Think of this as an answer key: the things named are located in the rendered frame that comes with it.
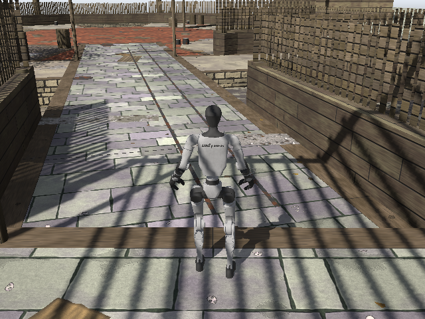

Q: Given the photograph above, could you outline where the robot left forearm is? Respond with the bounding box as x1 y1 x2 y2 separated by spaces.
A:
172 159 185 181

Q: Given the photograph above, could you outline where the right robot hand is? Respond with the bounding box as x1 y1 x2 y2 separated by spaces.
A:
238 178 254 190

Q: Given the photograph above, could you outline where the robot left upper arm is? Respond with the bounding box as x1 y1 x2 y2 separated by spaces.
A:
179 134 199 170

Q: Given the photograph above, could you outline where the robot right upper arm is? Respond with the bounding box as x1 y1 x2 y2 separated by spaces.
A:
227 134 247 170

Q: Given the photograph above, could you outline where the robot left thigh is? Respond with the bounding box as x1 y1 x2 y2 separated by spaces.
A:
190 185 205 231

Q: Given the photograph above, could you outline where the robot right forearm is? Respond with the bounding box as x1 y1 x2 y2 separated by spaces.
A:
240 160 252 181

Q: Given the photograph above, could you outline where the robot torso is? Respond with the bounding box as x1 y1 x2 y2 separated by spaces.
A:
197 132 228 199

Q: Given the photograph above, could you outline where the left robot hand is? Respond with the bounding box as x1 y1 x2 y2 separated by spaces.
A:
169 176 185 190

